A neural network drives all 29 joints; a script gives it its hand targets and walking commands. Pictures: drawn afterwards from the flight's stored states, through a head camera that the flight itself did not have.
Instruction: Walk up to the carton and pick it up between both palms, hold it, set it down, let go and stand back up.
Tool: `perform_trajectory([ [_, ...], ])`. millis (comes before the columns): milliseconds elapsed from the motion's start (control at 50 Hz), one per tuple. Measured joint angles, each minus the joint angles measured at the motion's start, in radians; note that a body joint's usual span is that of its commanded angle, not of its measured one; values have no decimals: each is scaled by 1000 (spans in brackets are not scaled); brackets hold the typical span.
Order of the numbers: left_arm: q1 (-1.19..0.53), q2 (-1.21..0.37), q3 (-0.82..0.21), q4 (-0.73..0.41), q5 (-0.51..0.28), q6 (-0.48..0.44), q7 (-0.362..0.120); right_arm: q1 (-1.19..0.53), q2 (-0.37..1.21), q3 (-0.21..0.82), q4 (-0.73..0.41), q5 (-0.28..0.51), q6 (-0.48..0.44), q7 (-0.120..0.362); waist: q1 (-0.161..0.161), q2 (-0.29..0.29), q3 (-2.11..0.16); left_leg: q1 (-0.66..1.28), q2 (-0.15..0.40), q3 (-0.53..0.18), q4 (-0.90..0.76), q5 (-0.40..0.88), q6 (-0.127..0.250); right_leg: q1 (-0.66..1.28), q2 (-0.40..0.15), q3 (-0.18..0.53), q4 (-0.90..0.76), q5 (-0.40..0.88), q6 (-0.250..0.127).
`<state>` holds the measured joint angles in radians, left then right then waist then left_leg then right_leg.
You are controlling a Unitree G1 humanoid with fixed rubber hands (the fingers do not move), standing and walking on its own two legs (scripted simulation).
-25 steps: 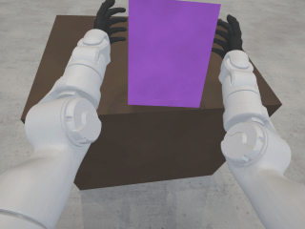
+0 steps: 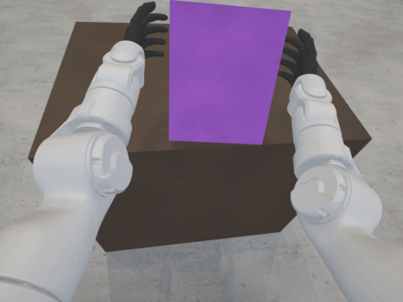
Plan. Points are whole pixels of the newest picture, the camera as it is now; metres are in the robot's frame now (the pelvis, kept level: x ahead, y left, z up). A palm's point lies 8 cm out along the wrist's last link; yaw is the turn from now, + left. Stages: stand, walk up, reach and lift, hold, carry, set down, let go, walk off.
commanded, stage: set down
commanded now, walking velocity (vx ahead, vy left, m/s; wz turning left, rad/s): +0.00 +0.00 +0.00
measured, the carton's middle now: (217, 71) +0.57 -0.05 +0.15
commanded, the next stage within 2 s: none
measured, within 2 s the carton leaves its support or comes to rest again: rests again in 0.40 s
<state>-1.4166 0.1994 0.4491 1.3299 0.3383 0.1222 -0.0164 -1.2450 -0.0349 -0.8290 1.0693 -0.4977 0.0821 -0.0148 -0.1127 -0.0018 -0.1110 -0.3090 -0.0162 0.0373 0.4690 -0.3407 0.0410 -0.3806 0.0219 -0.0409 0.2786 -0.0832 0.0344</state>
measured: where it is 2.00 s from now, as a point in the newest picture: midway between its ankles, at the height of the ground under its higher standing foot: outside the picture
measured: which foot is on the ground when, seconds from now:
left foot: down 0.00-1.00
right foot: down 0.00-1.00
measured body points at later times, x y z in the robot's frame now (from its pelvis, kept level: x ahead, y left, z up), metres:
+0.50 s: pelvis +0.00 +0.00 +0.00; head +0.08 +0.03 +0.44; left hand +0.52 +0.13 +0.15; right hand +0.48 -0.18 +0.13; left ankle -0.08 +0.05 -0.74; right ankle +0.02 -0.14 -0.74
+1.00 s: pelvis -0.04 -0.04 +0.00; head +0.02 +0.00 +0.44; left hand +0.46 +0.14 +0.13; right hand +0.42 -0.20 +0.11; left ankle -0.06 +0.06 -0.74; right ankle +0.02 -0.14 -0.74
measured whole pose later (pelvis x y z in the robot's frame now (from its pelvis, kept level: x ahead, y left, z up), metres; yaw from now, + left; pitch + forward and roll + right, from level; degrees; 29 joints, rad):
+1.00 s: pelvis -0.04 -0.04 +0.00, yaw +3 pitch +22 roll +0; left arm -1.15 0.30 0.01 1.34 -0.03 0.00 0.04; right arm -0.97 -0.04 -0.35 1.15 -0.02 -0.06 -0.23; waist -0.13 -0.05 -0.29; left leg -0.58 -0.03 0.04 0.36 -0.16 0.03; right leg -0.63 0.00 -0.04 0.21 0.04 0.00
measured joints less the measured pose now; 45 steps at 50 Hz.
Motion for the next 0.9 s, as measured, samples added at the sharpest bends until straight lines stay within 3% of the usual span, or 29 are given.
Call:
perform_trajectory([
  [80, 9, 12, -61, 34, -41, 0, 7, 23, 2, 30, 4, 65, 11, -10, 0, 0, 9, 0, 0, 0, 0, 1, -1, 0, 0, 0, 0, 1, 0],
  [200, 44, 26, -261, 134, -224, -30, 46, 82, 4, 136, 20, 176, 12, -62, 0, 0, -22, -62, -1, 0, 0, 7, 1, -62, -1, 0, 0, 10, -2],
  [300, 49, 36, -358, 166, -310, -99, 96, 115, 3, 184, 20, 244, -13, -102, -3, 0, -106, -186, -7, 0, 0, 26, 10, -181, -7, 0, -6, 33, -3],
  [420, 50, 53, -422, 170, -344, -120, 102, 130, 3, 230, 61, 313, -53, -106, -4, -1, -142, -240, -12, 0, 0, 49, -27, -216, -14, 0, -39, 52, -9],
  [520, 54, 57, -455, 166, -353, -128, 106, 130, 3, 270, 67, 328, -89, -130, -7, -1, -177, -277, -14, 0, -26, 65, -7, -263, -16, 0, -43, 76, -9],
  [620, 115, 47, -511, 107, -366, -117, 109, 131, 4, 290, 170, 347, -162, -135, -10, -5, -237, -305, -8, 0, -24, 80, -56, -260, -11, 1, -102, 104, -29],
  [660, 100, 44, -459, 149, -367, -114, 110, 131, 0, 306, 170, 348, -163, -163, -16, -7, -254, -322, -8, -1, -93, 103, -23, -271, -17, 0, -120, 111, -9],
  [700, 115, 61, -459, 106, -366, -115, 109, 119, -2, 335, 170, 370, -168, -176, -21, -20, -218, -310, -12, 0, -106, 150, 3, -273, -22, 0, -91, 108, -4],
  [740, 165, 66, -471, 34, -366, -113, 105, 135, -3, 377, 179, 401, -194, -165, -19, -31, -203, -299, -8, 0, -106, 157, -28, -269, -19, 0, -81, 130, -18],
  [780, 181, 67, -475, 47, -366, -108, 102, 150, -3, 377, 182, 421, -193, -164, -19, -41, -212, -300, -8, 0, -105, 163, -53, -246, -19, 0, -126, 141, -41],
  [840, 188, 76, -454, 69, -366, -108, 99, 155, -3, 398, 181, 430, -168, -184, -19, -46, -204, -300, -10, 0, -106, 155, -8, -246, -19, 0, -124, 125, -31],
  [900, 235, 87, -455, -4, -366, -109, 78, 179, -2, 456, 175, 470, -163, -190, -19, -49, -168, -278, -10, 0, -105, 170, -21, -246, -21, 0, -79, 120, -31],
])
